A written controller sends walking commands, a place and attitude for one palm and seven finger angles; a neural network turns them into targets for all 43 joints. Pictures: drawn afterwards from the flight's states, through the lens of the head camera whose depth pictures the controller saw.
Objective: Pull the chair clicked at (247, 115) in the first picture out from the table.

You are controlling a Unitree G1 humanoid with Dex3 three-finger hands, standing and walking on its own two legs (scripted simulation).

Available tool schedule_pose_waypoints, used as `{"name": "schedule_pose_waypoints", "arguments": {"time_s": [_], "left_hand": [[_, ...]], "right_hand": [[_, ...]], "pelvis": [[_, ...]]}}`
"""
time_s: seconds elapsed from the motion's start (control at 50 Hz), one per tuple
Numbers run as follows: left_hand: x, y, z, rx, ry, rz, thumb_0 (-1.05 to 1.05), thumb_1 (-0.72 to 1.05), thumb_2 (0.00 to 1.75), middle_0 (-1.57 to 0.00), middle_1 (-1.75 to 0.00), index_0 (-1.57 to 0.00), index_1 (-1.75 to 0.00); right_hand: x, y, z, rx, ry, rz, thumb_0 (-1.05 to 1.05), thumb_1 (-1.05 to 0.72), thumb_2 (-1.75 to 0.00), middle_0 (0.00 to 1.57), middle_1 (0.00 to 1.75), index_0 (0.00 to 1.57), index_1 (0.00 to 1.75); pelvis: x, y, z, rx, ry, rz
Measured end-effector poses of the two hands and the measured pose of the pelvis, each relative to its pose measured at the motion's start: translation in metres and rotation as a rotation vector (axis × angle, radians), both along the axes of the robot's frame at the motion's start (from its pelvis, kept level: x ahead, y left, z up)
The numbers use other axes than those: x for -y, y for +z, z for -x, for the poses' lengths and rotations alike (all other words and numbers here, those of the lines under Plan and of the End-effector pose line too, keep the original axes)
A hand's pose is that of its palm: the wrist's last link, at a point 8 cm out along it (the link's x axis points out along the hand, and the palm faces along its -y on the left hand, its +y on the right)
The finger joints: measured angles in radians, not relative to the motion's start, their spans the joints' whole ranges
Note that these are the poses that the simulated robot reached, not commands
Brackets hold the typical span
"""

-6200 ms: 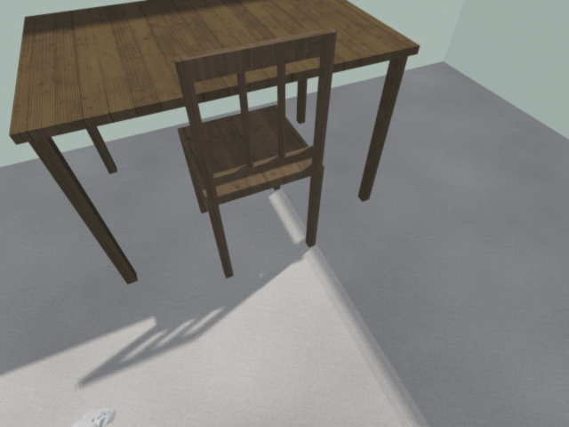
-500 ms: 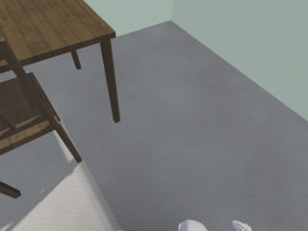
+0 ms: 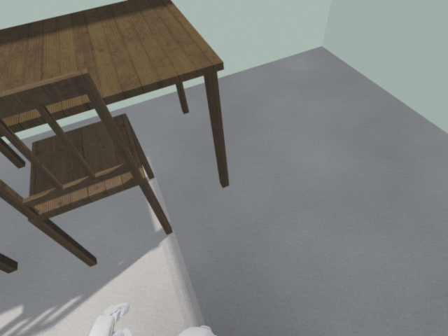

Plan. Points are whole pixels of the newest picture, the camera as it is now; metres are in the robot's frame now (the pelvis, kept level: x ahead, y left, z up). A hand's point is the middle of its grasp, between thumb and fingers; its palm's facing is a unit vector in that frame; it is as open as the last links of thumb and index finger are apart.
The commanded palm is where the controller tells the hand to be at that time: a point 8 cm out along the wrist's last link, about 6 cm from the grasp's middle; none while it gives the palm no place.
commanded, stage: turn to face it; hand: left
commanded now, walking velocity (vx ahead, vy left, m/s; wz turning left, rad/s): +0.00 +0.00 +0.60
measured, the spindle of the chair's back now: (32, 158) +0.59 +0.57 -0.07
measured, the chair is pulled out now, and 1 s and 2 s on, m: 0.00 0.00 0.00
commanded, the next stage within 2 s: take the last steps up to it in 0.50 s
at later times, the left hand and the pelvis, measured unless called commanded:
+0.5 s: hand out of the picture -0.06 +0.27 -0.18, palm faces +0.33 -0.90 -0.27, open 7.4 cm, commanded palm none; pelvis -0.01 +0.05 +0.00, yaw +15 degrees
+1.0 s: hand out of the picture -0.01 +0.20 -0.15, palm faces +0.39 -0.89 -0.23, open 7.4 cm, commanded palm none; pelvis +0.05 +0.02 +0.01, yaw +20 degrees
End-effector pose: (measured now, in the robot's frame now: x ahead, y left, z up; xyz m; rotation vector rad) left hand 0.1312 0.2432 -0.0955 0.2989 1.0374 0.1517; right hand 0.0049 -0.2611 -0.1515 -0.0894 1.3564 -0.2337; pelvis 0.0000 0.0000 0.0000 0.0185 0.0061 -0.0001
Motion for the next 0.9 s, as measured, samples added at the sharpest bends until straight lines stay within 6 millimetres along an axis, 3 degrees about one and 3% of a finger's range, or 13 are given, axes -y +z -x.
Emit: {"name": "schedule_pose_waypoints", "arguments": {"time_s": [0.12, 0.22, 0.38, 0.44, 0.56, 0.66, 0.74, 0.84, 0.9], "left_hand": [[-0.002, -0.002, 0.053, -0.057, 0.121, 0.013, 0.00, 0.90, 0.90, -0.20, -0.30, -0.20, -0.30], [-0.011, -0.013, 0.104, -0.129, 0.226, 0.036, 0.00, 0.90, 0.90, -0.20, -0.30, -0.20, -0.30], [-0.050, -0.050, 0.194, -0.283, 0.403, 0.086, 0.00, 0.90, 0.90, -0.20, -0.30, -0.20, -0.30], [-0.063, -0.056, 0.213, -0.330, 0.447, 0.090, 0.00, 0.90, 0.90, -0.20, -0.30, -0.20, -0.30], [-0.074, -0.044, 0.209, -0.283, 0.473, 0.107, 0.01, 0.91, 0.90, -0.20, -0.30, -0.20, -0.30], [-0.073, -0.036, 0.192, -0.218, 0.468, 0.105, 0.00, 0.91, 0.90, -0.20, -0.30, -0.20, -0.30], [-0.063, -0.031, 0.174, -0.185, 0.438, 0.101, 0.00, 0.91, 0.90, -0.20, -0.30, -0.20, -0.30], [-0.044, -0.028, 0.147, -0.142, 0.397, 0.087, 0.00, 0.91, 0.90, -0.20, -0.30, -0.20, -0.30], [-0.028, -0.027, 0.143, -0.121, 0.420, 0.087, 0.00, 0.91, 0.90, -0.20, -0.30, -0.20, -0.30]], "right_hand": [[0.011, 0.007, -0.034, 0.020, 0.107, 0.004, 0.01, -0.91, -0.90, 0.20, 0.30, 0.19, 0.30], [0.001, 0.012, -0.076, 0.040, 0.218, 0.024, 0.01, -0.91, -0.90, 0.20, 0.30, 0.19, 0.30], [-0.066, 0.022, -0.162, 0.205, 0.419, 0.063, 0.01, -0.91, -0.90, 0.20, 0.30, 0.19, 0.30], [-0.093, 0.031, -0.175, 0.250, 0.467, 0.062, 0.01, -0.91, -0.90, 0.20, 0.30, 0.19, 0.30], [-0.123, 0.042, -0.169, 0.249, 0.505, 0.036, 0.01, -0.90, -0.90, 0.20, 0.30, 0.20, 0.30], [-0.128, 0.034, -0.150, 0.211, 0.497, -0.002, 0.01, -0.90, -0.90, 0.21, 0.30, 0.20, 0.30], [-0.116, 0.023, -0.129, 0.169, 0.458, -0.024, 0.01, -0.91, -0.90, 0.21, 0.30, 0.20, 0.30], [-0.084, 0.000, -0.101, 0.073, 0.401, -0.039, 0.01, -0.91, -0.90, 0.21, 0.30, 0.20, 0.30], [-0.067, -0.009, -0.089, -0.013, 0.396, -0.040, 0.01, -0.91, -0.90, 0.21, 0.30, 0.20, 0.30]], "pelvis": [[0.005, 0.005, 0.000, 0.017, 0.090, -0.020], [-0.002, 0.004, 0.002, 0.016, 0.150, -0.025], [-0.038, -0.013, 0.007, 0.002, 0.232, 0.015], [-0.046, -0.012, 0.009, 0.014, 0.244, 0.012], [-0.055, 0.002, 0.011, 0.024, 0.283, 0.032], [-0.055, 0.005, 0.011, 0.027, 0.305, 0.023], [-0.049, 0.004, 0.006, 0.024, 0.315, 0.007], [-0.036, -0.003, -0.010, 0.017, 0.319, -0.020], [-0.028, -0.005, -0.022, 0.027, 0.341, -0.005]]}}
